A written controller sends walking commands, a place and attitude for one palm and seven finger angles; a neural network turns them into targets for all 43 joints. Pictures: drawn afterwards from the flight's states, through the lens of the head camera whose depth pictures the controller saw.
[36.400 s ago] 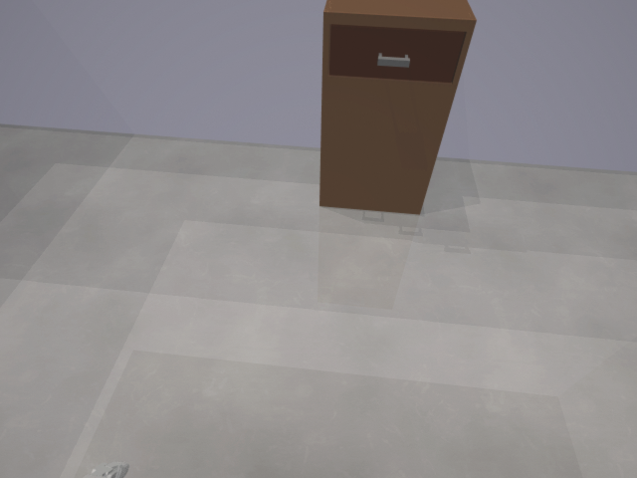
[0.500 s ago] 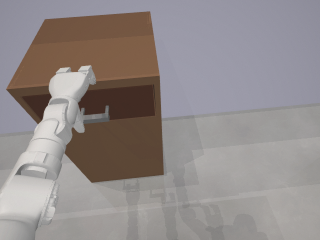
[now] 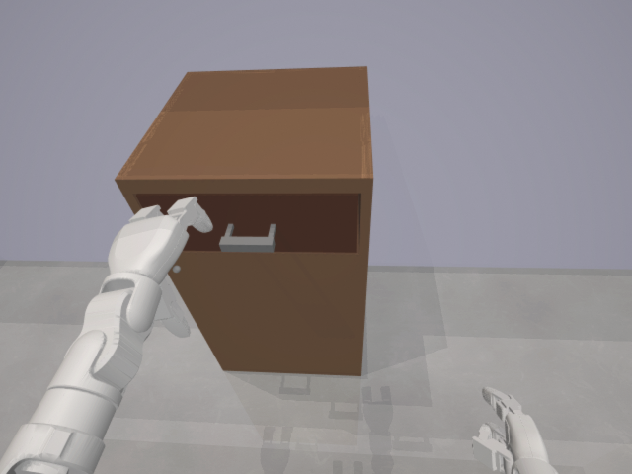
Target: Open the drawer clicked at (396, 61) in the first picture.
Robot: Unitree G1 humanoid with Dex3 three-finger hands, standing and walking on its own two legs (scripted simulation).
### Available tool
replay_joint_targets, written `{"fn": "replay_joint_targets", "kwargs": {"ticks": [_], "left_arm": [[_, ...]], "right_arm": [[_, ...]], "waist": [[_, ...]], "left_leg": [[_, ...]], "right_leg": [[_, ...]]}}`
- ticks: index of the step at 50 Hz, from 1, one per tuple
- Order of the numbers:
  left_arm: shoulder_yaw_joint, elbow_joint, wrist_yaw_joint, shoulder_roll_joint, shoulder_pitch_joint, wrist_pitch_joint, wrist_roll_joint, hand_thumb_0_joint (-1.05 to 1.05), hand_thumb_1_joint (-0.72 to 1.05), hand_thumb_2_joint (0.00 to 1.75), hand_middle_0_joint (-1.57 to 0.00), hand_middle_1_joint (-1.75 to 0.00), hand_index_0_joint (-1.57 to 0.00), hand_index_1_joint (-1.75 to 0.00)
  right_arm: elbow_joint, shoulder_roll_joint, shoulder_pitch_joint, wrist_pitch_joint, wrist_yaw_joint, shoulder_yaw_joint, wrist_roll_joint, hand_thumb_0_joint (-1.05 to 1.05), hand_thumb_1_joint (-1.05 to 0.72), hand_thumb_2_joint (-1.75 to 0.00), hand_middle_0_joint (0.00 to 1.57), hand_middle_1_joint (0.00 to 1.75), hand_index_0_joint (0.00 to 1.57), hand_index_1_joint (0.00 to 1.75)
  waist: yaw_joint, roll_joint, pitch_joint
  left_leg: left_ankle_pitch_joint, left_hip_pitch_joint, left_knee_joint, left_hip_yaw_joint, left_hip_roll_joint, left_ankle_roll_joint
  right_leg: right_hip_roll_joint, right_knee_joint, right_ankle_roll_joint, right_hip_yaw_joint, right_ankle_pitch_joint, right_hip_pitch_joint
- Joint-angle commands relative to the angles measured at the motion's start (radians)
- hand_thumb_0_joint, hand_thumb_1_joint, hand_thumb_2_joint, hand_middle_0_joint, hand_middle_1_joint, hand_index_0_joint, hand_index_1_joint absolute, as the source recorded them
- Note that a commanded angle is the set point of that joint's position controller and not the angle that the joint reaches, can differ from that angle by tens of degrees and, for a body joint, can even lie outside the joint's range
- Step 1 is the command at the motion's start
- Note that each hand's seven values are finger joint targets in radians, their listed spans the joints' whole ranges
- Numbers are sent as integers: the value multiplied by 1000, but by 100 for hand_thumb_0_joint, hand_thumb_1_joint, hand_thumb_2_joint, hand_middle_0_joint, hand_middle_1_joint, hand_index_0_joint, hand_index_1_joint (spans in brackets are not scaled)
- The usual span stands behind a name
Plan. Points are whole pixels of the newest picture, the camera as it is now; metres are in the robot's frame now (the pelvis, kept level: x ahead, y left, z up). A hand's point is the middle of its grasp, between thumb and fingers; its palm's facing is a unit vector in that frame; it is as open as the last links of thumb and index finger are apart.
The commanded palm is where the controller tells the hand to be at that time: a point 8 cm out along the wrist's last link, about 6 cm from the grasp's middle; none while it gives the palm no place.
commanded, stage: draw the hand back to the body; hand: left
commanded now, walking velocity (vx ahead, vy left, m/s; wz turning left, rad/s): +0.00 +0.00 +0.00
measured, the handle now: (249, 236) +0.53 +0.21 -0.06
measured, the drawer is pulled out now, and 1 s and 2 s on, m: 0.00 0.00 0.00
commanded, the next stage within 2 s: step back with the hand held close in 0.96 s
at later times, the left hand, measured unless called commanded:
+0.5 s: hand (126, 316) +0.23 +0.22 +0.16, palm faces +0.35 -0.87 -0.34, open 11.0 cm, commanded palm +0.17 +0.26 +0.17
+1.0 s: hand (80, 373) +0.16 +0.23 +0.16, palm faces +0.42 -0.83 -0.36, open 7.6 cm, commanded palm +0.11 +0.27 +0.18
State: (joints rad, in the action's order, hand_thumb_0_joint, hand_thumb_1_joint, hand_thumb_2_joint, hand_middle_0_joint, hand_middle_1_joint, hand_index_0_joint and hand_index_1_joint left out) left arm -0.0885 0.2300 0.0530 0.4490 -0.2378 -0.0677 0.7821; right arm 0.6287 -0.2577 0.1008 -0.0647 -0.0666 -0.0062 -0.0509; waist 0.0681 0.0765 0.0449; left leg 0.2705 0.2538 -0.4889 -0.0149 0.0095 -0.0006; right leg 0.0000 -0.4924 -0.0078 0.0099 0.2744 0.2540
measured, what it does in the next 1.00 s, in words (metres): stands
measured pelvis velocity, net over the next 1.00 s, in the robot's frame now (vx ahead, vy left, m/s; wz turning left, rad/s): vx -0.01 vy -0.01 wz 0.01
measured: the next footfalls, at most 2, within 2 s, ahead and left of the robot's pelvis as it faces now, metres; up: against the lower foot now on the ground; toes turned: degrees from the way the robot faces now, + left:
right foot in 1.98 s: -0.12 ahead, -0.08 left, +0.00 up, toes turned +1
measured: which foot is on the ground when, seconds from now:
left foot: down 0.00-1.00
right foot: down 0.00-1.00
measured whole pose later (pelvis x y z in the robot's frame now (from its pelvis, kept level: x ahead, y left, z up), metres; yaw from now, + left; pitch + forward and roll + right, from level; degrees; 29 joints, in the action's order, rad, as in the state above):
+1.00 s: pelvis -0.01 -0.01 +0.01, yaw +0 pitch -5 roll -1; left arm 0.27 -0.44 0.11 0.30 0.52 0.12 -0.05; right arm 0.64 -0.20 0.18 0.16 -0.09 0.03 0.01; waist 0.07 0.06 -0.03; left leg 0.23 0.10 -0.42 0.00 0.04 0.02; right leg -0.03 -0.37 -0.02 0.03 0.21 0.07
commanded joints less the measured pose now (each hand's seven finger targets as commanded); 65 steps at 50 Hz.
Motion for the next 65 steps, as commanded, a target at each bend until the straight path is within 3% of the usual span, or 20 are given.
{"fn": "replay_joint_targets", "kwargs": {"ticks": [1,2,3,5,7,12,13,20,30,35,38,50,53,54,55,56,58,60,63,65], "left_arm": [[269,-379,37,55,-263,117,-727,0,-40,34,-29,-113,-29,-113],[316,-413,39,87,-214,131,-764,0,-36,36,-29,-111,-29,-111],[317,-487,39,65,-207,146,-783,0,-32,37,-29,-109,-29,-109],[378,-490,49,83,-91,160,-808,0,-26,40,-28,-104,-28,-104],[342,-524,43,17,-20,167,-828,0,-18,43,-28,-100,-28,-100],[367,-632,41,9,143,195,-843,0,-1,51,-26,-88,-26,-88],[373,-671,42,13,171,202,-842,0,2,52,-26,-86,-26,-86],[420,-761,51,28,416,221,-845,0,27,63,-25,-70,-25,-70],[495,-871,58,44,712,248,-848,0,62,78,-22,-48,-22,-48],[476,-913,58,24,725,256,-842,0,80,86,-21,-37,-21,-37],[469,-899,64,23,670,256,-837,0,90,90,-20,-30,-20,-30],[479,-873,68,25,686,245,-836,0,90,90,-20,-30,-20,-30],[481,-905,67,30,665,248,-831,0,90,90,-20,-30,-20,-30],[577,-916,73,97,666,273,-823,0,90,90,-20,-30,-20,-30],[589,-915,72,103,684,281,-818,0,90,90,-20,-30,-20,-30],[520,-899,70,38,723,276,-807,0,90,90,-20,-30,-20,-30],[485,-895,77,-4,770,268,-801,0,90,90,-20,-30,-20,-30],[499,-926,88,15,799,265,-802,0,90,90,-20,-30,-20,-30],[518,-975,103,35,841,263,-805,0,90,90,-20,-30,-20,-30],[552,-1035,113,77,863,270,-805,0,90,90,-20,-30,-20,-30]], "right_arm": [[-199,-64,-75,101,-26,12,11,0,-90,-90,20,30,20,30],[-189,-73,-66,109,-34,17,23,0,-90,-90,20,30,20,30],[-191,-66,-65,125,-34,24,28,0,-90,-90,20,30,20,30],[-163,-68,-45,145,-32,23,41,0,-90,-90,20,30,20,30],[-167,-58,-50,156,-27,29,41,0,-90,-90,20,30,20,30],[-165,-56,-50,182,-20,24,52,0,-90,-90,20,30,20,30],[-168,-57,-47,190,-18,21,55,0,-90,-90,20,30,20,30],[-159,-68,-53,221,-16,-1,57,0,-90,-90,20,30,20,30],[-148,-58,-53,251,-23,-23,57,0,-90,-90,20,30,20,30],[-146,-53,-48,266,-30,-24,54,0,-90,-90,20,30,20,30],[-144,-54,-40,272,-37,-22,57,0,-90,-90,20,30,20,30],[-143,-44,-58,281,-31,-10,63,0,-90,-90,20,30,20,30],[-146,-44,-47,282,-26,-8,64,0,-90,-90,20,30,20,30],[-182,-93,-30,243,-29,-18,69,0,-90,-90,20,30,20,30],[-179,-79,-35,222,-29,-19,76,0,-90,-90,20,30,20,30],[-180,-88,-19,205,-31,-21,88,0,-90,-90,20,30,20,30],[-203,-82,8,181,-26,-30,82,0,-90,-90,20,30,20,30],[-217,-86,11,165,-26,-37,80,0,-90,-90,20,30,20,30],[-249,-82,21,146,-25,-44,71,0,-90,-90,20,30,20,30],[-260,-79,20,145,-28,-50,73,0,-90,-90,20,30,20,30]], "waist": [[-56,-165,163],[-43,-100,200],[-38,-30,217],[-33,19,169],[-38,6,97],[-30,24,92],[-27,44,104],[-17,-36,89],[-6,-65,11],[-17,-15,-31],[-24,-55,-43],[-3,-24,-54],[-3,1,-18],[-49,-18,-102],[-42,-36,-95],[-63,-102,-65],[-72,-96,14],[-72,-58,59],[-75,-75,123],[-66,-24,157]], "left_leg": [[-234,-247,78,-36,-3,-45],[-287,-258,87,-37,-7,-35],[-329,-268,91,-39,-6,-23],[-345,-256,104,-38,2,-7],[-322,-225,127,-40,6,0],[-329,-217,137,-43,5,3],[-347,-223,135,-40,6,5],[-317,-215,129,-45,6,-2],[-233,-176,110,-50,3,-5],[-181,-174,104,-50,1,-4],[-145,-177,109,-37,3,-10],[-133,-164,129,-22,3,-1],[-166,-168,132,-15,6,1],[-109,-97,100,13,13,-12],[-97,-92,89,23,5,-11],[-104,-80,66,31,8,-8],[-133,-76,27,23,23,-7],[-224,-65,21,25,36,-4],[-406,-34,20,35,67,1],[-457,-20,17,39,76,4]], "right_leg": [[-45,125,-5,28,-257,-134],[-40,114,-6,31,-304,-179],[-33,114,-7,32,-335,-197],[-33,134,-10,32,-343,-199],[-29,152,-8,38,-333,-189],[-25,166,-9,32,-344,-212],[-23,160,-10,33,-355,-218],[-25,174,0,31,-319,-204],[-21,198,9,16,-233,-149],[-20,215,9,5,-167,-106],[-16,222,11,5,-107,-89],[-18,233,1,2,-83,-116],[-14,205,-2,12,-124,-144],[5,253,-4,-72,-141,-4],[15,267,-9,-75,-154,2],[23,254,-12,-80,-149,8],[53,218,-23,-96,-186,-25],[56,174,-26,-84,-281,-55],[39,76,-14,-40,-423,-129],[34,34,-11,-30,-447,-143]]}}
